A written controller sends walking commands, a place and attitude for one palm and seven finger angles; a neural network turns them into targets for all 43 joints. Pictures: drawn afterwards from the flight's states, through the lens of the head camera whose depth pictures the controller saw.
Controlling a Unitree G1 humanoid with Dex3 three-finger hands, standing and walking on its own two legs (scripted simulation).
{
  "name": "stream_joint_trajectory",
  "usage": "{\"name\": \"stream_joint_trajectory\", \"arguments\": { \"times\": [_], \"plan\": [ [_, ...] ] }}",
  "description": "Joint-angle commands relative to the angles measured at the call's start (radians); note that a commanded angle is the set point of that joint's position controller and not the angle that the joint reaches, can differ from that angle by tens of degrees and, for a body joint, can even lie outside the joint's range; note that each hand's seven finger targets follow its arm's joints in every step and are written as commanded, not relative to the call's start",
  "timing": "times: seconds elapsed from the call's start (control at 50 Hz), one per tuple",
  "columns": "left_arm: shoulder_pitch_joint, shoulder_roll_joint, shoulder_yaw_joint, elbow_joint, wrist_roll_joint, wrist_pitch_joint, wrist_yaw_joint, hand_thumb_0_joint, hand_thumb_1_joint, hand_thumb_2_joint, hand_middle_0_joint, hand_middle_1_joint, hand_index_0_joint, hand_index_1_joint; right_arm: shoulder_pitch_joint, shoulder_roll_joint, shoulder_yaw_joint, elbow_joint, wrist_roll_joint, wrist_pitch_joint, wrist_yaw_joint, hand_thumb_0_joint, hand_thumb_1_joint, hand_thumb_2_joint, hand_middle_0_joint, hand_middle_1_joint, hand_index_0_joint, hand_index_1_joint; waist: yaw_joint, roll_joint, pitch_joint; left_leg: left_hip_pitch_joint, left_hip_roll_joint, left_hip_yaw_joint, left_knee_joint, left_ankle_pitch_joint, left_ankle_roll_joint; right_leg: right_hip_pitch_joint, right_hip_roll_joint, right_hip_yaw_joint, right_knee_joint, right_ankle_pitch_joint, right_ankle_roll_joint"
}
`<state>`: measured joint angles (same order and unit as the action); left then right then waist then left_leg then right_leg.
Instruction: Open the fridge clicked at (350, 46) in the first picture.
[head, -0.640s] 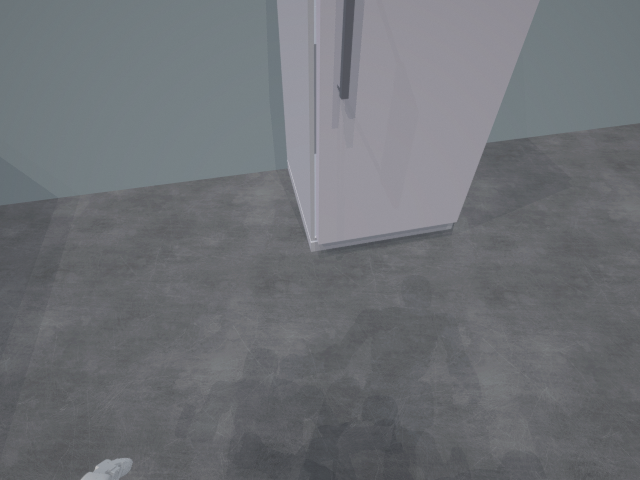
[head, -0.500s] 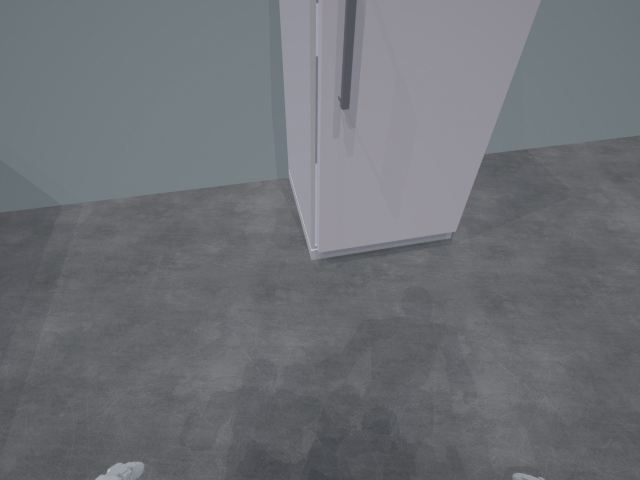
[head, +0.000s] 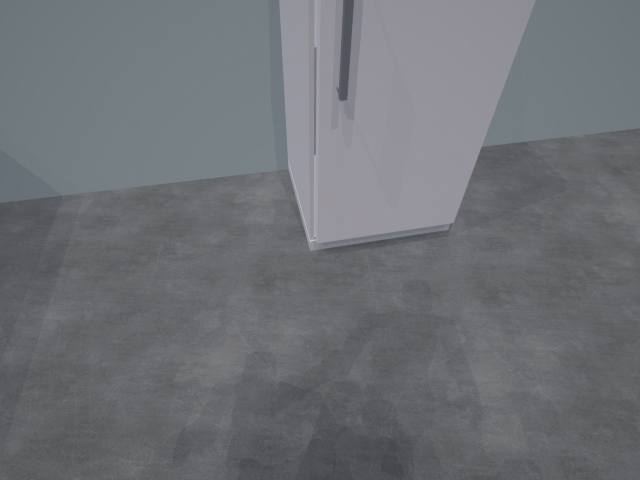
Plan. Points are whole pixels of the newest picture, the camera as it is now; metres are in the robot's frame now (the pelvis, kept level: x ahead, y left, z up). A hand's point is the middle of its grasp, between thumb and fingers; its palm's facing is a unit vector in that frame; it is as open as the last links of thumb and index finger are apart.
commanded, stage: stand and wait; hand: left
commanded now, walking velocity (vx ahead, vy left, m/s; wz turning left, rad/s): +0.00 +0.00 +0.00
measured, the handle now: (345, 16) +1.10 +0.01 +0.17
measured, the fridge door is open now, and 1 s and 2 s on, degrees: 0 0 0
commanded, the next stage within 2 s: look at it before walking up in 0.18 s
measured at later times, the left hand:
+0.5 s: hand out of the picture +0.07 +0.24 -0.16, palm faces -0.04 -0.94 -0.33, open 7.3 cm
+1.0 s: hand out of the picture +0.09 +0.24 -0.15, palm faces -0.04 -0.94 -0.34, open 7.4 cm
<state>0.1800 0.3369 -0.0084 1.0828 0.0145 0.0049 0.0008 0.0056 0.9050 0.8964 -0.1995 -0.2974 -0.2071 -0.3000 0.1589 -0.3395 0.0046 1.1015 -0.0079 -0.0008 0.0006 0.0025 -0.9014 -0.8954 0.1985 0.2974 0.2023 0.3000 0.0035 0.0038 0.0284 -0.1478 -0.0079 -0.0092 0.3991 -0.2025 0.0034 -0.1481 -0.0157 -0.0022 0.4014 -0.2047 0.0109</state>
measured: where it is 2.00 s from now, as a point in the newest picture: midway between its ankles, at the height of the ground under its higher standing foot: outside the picture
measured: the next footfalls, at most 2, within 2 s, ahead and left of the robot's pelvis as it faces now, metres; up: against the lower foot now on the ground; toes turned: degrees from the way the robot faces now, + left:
left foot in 1.88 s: +0.23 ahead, +0.06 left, +0.00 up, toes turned -26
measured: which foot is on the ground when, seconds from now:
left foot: down 0.00-1.00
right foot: down 0.00-1.00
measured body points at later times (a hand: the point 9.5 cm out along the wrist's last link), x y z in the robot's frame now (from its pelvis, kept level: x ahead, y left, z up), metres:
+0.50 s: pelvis +0.00 +0.00 +0.00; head +0.00 +0.00 +0.45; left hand +0.07 +0.29 -0.13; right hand +0.07 -0.30 -0.14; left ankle +0.01 +0.12 -0.74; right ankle +0.01 -0.13 -0.74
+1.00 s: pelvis +0.01 +0.00 +0.00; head +0.02 -0.01 +0.45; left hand +0.09 +0.29 -0.13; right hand +0.10 -0.30 -0.13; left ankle +0.01 +0.12 -0.74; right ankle +0.01 -0.13 -0.74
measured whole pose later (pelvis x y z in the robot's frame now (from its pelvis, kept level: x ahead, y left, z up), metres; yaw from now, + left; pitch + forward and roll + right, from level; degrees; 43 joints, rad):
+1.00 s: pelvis +0.01 +0.00 +0.00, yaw -1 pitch -2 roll +0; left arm 0.15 0.34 0.00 1.07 0.02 0.00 0.00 0.00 0.91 0.90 -0.20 -0.30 -0.21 -0.30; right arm 0.11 -0.33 0.00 1.10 -0.01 -0.01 -0.01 0.00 -0.90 -0.90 0.20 0.30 0.20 0.30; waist 0.01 0.00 0.03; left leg -0.13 0.01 0.01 0.37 -0.21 -0.01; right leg -0.14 0.00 0.02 0.38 -0.21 0.00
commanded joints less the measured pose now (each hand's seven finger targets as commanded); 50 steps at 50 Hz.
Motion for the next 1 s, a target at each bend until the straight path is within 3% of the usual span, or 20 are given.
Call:
{"name": "stream_joint_trajectory", "arguments": {
  "times": [0.0,0.18,0.9,0.92,0.98],
  "plan": [
    [-0.056,0.196,0.040,-0.064,-0.003,-0.027,0.010,0.000,0.900,0.900,-0.200,-0.300,-0.200,-0.300,-0.070,-0.199,-0.041,-0.061,-0.001,-0.033,-0.012,0.000,-0.900,-0.900,0.200,0.300,0.200,0.300,0.001,-0.005,-0.024,-0.025,0.114,-0.103,-0.096,0.031,0.028,-0.019,-0.102,0.105,-0.090,-0.001,-0.037],
    [-0.056,0.199,0.040,-0.058,0.000,-0.026,0.010,0.000,0.900,0.900,-0.200,-0.300,-0.200,-0.300,-0.058,-0.198,-0.041,-0.049,-0.002,-0.031,-0.009,0.000,-0.900,-0.900,0.200,0.300,0.200,0.300,0.000,-0.011,-0.005,-0.040,0.112,-0.107,-0.111,-0.022,0.025,-0.044,-0.101,0.116,-0.104,-0.062,-0.037],
    [-0.072,0.206,0.042,-0.060,-0.001,-0.033,0.011,0.000,0.900,0.900,-0.200,-0.300,-0.200,-0.300,-0.090,-0.207,-0.040,-0.051,-0.001,-0.037,-0.016,0.000,-0.900,-0.900,0.200,0.300,0.200,0.300,-0.001,-0.004,-0.065,0.054,0.131,-0.074,-0.089,0.190,0.019,0.012,-0.104,0.106,-0.079,0.200,-0.040],
    [-0.074,0.204,0.044,-0.067,-0.001,-0.029,0.011,0.000,0.900,0.900,-0.200,-0.300,-0.200,-0.300,-0.083,-0.202,-0.043,-0.052,-0.001,-0.036,-0.018,0.000,-0.900,-0.900,0.200,0.300,0.200,0.300,-0.002,-0.006,-0.062,0.061,0.135,-0.063,-0.071,0.203,0.019,0.000,-0.101,0.111,-0.067,0.227,-0.040],
    [-0.021,0.099,0.033,-0.072,-0.002,0.006,0.016,0.000,0.900,0.900,-0.200,-0.300,-0.200,-0.300,-0.018,-0.088,-0.029,-0.054,-0.003,-0.014,-0.025,0.000,-0.900,-0.900,0.200,0.300,0.200,0.300,-0.007,-0.004,-0.045,0.053,0.142,-0.015,-0.021,0.206,0.000,-0.056,-0.089,0.122,-0.002,0.274,-0.027]
  ]
}}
